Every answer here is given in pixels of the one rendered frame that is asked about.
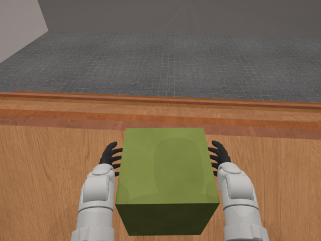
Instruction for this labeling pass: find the robot right hand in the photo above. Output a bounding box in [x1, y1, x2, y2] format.
[208, 140, 231, 176]

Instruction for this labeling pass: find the robot right forearm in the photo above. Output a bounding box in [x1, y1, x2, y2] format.
[217, 162, 269, 241]

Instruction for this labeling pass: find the carton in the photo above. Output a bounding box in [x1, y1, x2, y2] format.
[115, 128, 220, 236]

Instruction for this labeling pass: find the robot left forearm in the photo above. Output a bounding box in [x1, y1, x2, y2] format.
[71, 164, 115, 241]

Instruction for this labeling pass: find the robot left hand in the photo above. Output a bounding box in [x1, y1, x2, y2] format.
[99, 142, 123, 177]

